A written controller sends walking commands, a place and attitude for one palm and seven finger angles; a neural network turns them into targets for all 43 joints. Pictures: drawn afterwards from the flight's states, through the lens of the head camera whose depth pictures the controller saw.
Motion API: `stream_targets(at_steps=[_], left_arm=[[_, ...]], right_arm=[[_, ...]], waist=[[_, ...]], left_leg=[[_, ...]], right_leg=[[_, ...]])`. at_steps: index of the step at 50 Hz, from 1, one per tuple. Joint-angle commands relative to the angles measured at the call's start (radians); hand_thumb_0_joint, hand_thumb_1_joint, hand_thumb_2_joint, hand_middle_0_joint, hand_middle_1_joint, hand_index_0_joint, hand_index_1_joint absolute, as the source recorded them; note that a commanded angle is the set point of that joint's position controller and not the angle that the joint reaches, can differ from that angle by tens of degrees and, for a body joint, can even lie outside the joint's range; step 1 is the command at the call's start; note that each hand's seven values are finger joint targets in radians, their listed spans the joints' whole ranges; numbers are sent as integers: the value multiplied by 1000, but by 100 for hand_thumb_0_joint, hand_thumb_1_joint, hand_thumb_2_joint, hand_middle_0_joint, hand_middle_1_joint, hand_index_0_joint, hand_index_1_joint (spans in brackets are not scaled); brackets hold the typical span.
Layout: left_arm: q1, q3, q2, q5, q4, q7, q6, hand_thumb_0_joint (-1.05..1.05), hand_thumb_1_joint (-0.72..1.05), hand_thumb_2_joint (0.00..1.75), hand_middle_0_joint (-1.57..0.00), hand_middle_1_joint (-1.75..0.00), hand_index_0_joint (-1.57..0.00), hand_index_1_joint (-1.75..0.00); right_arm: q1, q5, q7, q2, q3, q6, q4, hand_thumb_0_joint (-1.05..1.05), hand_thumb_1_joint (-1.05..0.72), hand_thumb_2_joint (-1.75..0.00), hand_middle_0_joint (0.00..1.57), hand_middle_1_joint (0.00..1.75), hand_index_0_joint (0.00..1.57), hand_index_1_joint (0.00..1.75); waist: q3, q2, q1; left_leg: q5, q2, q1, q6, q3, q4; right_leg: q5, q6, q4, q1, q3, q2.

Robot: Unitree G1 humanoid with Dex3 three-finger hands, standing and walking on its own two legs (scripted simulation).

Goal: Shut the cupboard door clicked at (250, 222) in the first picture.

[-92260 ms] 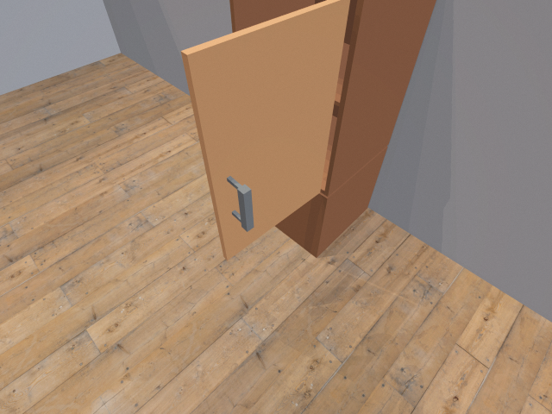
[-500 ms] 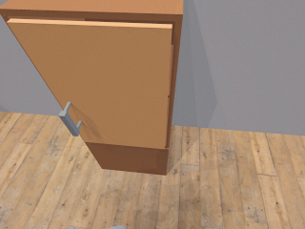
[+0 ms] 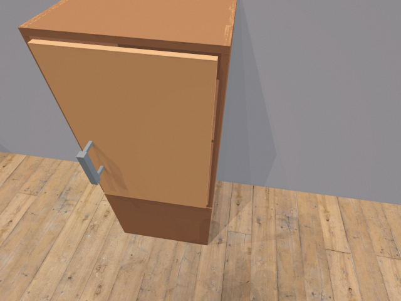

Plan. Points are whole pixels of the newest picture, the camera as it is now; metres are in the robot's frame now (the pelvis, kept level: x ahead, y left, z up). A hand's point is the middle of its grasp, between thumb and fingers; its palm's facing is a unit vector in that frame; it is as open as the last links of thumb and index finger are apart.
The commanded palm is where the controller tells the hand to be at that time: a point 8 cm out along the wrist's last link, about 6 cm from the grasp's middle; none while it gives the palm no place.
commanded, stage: come to a stop and stand still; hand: left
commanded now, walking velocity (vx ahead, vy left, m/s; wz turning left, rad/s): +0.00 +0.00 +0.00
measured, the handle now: (92, 163) +0.50 +0.36 -0.11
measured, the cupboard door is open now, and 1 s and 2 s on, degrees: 0 0 0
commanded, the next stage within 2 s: look again from close up in 0.02 s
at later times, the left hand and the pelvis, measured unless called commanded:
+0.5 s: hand out of the picture -0.04 +0.20 -0.18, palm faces +0.03 -0.98 -0.17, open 7.4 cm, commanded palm none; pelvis -0.04 +0.03 -0.01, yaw +0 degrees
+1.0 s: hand out of the picture -0.07 +0.21 -0.19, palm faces +0.06 -0.99 -0.12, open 7.4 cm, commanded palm none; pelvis -0.03 +0.06 -0.01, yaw -2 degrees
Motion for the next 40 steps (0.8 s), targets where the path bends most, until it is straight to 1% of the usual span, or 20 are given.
stream_targets(at_steps=[1, 5, 6, 7, 8, 9, 10, 11, 12, 13, 14, 16, 22, 23, 26, 29, 33, 35, 37, 40], left_arm=[[46, 11, 75, 4, -16, 5, -14, 0, 90, 90, -20, -30, -20, -30], [66, 11, 69, 2, -10, 7, -19, 0, 90, 90, -20, -30, -20, -30], [170, 6, 112, 25, 6, 56, -66, 0, 90, 90, -20, -30, -20, -30], [169, 5, 174, 12, 4, 49, -78, 0, 90, 90, -20, -30, -20, -30], [165, 9, 147, 11, -27, 47, -73, 0, 90, 90, -20, -30, -20, -30], [144, 1, 127, 9, -36, 44, -65, 0, 90, 90, -20, -30, -20, -30], [125, -4, 111, 7, -39, 40, -60, 0, 90, 90, -20, -30, -20, -30], [108, -9, 98, 5, -44, 33, -56, 0, 90, 90, -20, -30, -20, -30], [86, -10, 81, 5, -49, 29, -47, 0, 90, 90, -20, -30, -20, -30], [84, -14, 68, 6, -46, 25, -45, 0, 90, 90, -20, -30, -20, -30], [86, -17, 69, 7, -42, 22, -42, 0, 90, 90, -20, -30, -20, -30], [106, -22, 62, 10, -36, 18, -39, 0, 90, 90, -20, -30, -20, -30], [132, -23, 53, 13, -42, 12, -27, 0, 90, 90, -20, -30, -20, -30], [141, -22, 51, 14, -45, 11, -26, 0, 90, 90, -20, -30, -20, -30], [147, -21, 46, 14, -51, 9, -27, 0, 90, 90, -20, -30, -20, -30], [154, -20, 40, 15, -51, 8, -26, 0, 90, 90, -20, -30, -20, -30], [162, -21, 34, 15, -46, 9, -28, 0, 90, 90, -20, -30, -20, -30], [169, -21, 32, 15, -43, 9, -30, 0, 90, 90, -20, -30, -20, -30], [176, -16, 41, 19, -45, 11, -28, 0, 90, 90, -20, -30, -20, -30], [185, -4, 58, 20, -52, 13, -28, 0, 90, 90, -20, -30, -20, -30]], right_arm=[[90, -4, -5, -81, -4, -5, -14, 0, -90, -90, 20, 30, 20, 30], [114, -5, -4, -75, 0, -7, -7, 0, -90, -90, 20, 30, 20, 30], [-5, 6, 8, -113, -7, -45, -68, 0, -90, -90, 20, 30, 20, 30], [14, 17, 10, -101, 0, -39, -113, 0, -90, -90, 20, 30, 20, 30], [97, 8, 7, -59, -3, -35, -115, 0, -90, -90, 20, 30, 20, 30], [121, 10, 7, -50, -4, -37, -106, 0, -90, -90, 20, 30, 20, 30], [129, 9, 6, -52, -1, -36, -95, 0, -90, -90, 20, 30, 20, 30], [135, 7, 6, -60, 0, -33, -89, 0, -90, -90, 20, 30, 20, 30], [144, 1, 6, -62, -1, -32, -90, 0, -90, -90, 20, 30, 20, 30], [135, -2, 7, -69, 3, -30, -86, 0, -90, -90, 20, 30, 20, 30], [128, -2, 9, -64, 6, -28, -87, 0, -90, -90, 20, 30, 20, 30], [131, -2, 12, -67, 10, -28, -92, 0, -90, -90, 20, 30, 20, 30], [154, -7, 13, -89, 10, -35, -93, 0, -90, -90, 20, 30, 20, 30], [151, -8, 13, -94, 10, -36, -94, 0, -90, -90, 20, 30, 20, 30], [153, -7, 14, -95, 10, -38, -95, 0, -90, -90, 20, 30, 20, 30], [158, -7, 13, -97, 10, -39, -88, 0, -90, -90, 20, 30, 20, 30], [167, -5, 13, -88, 12, -40, -75, 0, -90, -90, 20, 30, 20, 30], [175, -6, 13, -87, 13, -39, -66, 0, -90, -90, 20, 30, 20, 30], [184, -7, 14, -86, 12, -30, -63, 0, -90, -90, 20, 30, 20, 30], [199, -10, 18, -79, 9, -19, -64, 0, -90, -90, 20, 30, 20, 30]], waist=[[81, -41, -7], [67, -34, -8], [32, -45, 43], [-34, -52, -6], [-149, -40, -18], [-207, -25, -32], [-222, -9, -34], [-179, -11, -40], [-104, 12, -41], [-8, 19, -32], [56, 14, -25], [130, 6, -18], [146, 36, -5], [125, 34, 0], [100, 0, 2], [99, 18, 4], [93, -6, 3], [83, 4, 3], [98, 14, 3], [98, -28, 2]], left_leg=[[61, 55, -84, 37, -54, -99], [61, 49, -76, 37, -48, -99], [90, 47, -179, 3, 25, 158], [-5, 20, -192, 16, 11, 162], [-54, 17, -173, 31, -10, 154], [-24, 18, -142, 30, -1, 113], [29, 21, -91, 28, -5, 79], [64, 29, -67, 31, -28, 66], [78, 51, -71, 39, -38, 45], [78, 59, -119, 43, -52, 29], [66, 55, -157, 44, -61, 11], [20, 51, -204, 49, -78, -20], [-144, 61, -292, 65, -129, -119], [-163, 63, -300, 67, -137, -126], [-170, 60, -303, 71, -136, -128], [-195, 65, -314, 74, -149, -145], [-164, 62, -300, 75, -145, -138], [-156, 54, -284, 73, -128, -123], [-190, 41, -283, 71, -108, -104], [-187, 15, -277, 66, -62, -34]], right_leg=[[7, 10, -137, 0, 155, -138], [-9, 11, -148, 7, 159, -137], [756, 93, -29, 71, 196, -218], [1044, 52, 26, 170, 197, -279], [973, 19, 58, 232, 218, -296], [845, -27, 70, 226, 179, -274], [660, -34, 62, 183, 161, -248], [431, -28, 37, 99, 155, -216], [206, -20, 12, 9, 135, -183], [93, -10, -12, -43, 139, -160], [21, -6, -28, -71, 136, -153], [-80, -4, -46, -113, 144, -142], [-98, 10, -3, -83, 114, -120], [-86, 13, 5, -62, 110, -118], [-80, 16, 6, -42, 109, -123], [-73, 19, 18, -40, 101, -120], [-56, 20, 13, -40, 103, -127], [-70, 15, 9, -42, 113, -133], [-146, 4, -4, -70, 135, -140], [-272, -19, -38, -106, 201, -170]])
